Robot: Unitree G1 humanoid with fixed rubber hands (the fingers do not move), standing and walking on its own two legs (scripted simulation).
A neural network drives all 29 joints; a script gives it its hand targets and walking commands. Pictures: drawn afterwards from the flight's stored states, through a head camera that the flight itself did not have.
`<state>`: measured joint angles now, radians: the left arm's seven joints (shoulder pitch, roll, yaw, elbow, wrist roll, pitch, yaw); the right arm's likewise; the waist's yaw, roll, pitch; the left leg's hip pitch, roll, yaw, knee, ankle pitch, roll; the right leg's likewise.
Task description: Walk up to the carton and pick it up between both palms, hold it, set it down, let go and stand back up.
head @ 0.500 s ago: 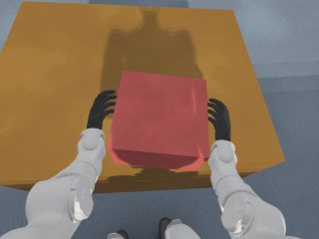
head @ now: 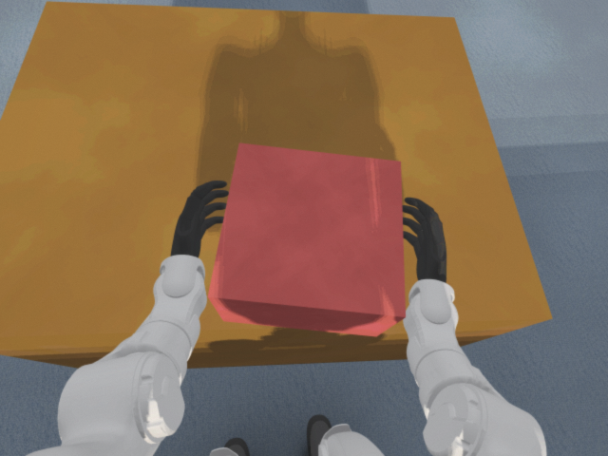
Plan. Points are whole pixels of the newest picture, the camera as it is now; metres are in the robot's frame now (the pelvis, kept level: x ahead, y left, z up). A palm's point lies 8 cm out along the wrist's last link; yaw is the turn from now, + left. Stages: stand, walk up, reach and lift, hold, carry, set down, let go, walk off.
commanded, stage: set down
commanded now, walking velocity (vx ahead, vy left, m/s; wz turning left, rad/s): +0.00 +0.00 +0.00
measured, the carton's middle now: (310, 243) +0.41 -0.07 -0.07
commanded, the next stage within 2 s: none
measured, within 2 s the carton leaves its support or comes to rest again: neither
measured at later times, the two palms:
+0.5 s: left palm (169, 239) +0.42 +0.12 -0.02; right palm (480, 256) +0.34 -0.28 -0.01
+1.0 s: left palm (183, 248) +0.43 +0.11 -0.08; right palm (442, 271) +0.35 -0.26 -0.08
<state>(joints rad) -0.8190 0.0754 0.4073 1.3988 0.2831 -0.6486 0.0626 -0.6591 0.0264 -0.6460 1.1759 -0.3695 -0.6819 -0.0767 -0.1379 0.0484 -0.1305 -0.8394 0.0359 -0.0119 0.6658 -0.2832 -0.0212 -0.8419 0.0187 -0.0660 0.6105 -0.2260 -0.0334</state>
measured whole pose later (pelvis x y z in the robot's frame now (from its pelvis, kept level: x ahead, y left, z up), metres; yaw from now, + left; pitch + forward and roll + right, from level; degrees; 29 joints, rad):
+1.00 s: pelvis -0.06 +0.01 -0.08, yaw -3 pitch +36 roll +0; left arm -0.91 0.28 -0.16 1.26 -0.37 -0.43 0.05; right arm -0.81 -0.22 -0.04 1.10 0.29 -0.38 -0.09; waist -0.12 0.06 -0.28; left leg -1.33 0.00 -0.02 1.11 -0.40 -0.02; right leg -1.38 0.02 0.00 1.06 -0.31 -0.02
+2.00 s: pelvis -0.02 +0.02 +0.02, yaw -6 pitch +9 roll +0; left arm -0.33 0.23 -0.14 0.87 -0.30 -0.34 0.02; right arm -0.27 -0.30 -0.04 0.75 0.31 -0.27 -0.06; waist -0.08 0.03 -0.10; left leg -0.45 0.00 -0.02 0.58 -0.28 -0.01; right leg -0.50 0.04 0.05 0.53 -0.18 0.00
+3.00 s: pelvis +0.00 +0.00 +0.02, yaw -4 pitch -3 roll -1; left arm 0.16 0.28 -0.13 0.68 -0.25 -0.47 -0.04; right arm 0.16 -0.14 -0.01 0.75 0.23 -0.55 -0.04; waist -0.03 -0.03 0.02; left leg -0.16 0.01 -0.07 0.54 -0.33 -0.02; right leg -0.20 0.05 0.00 0.51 -0.25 -0.03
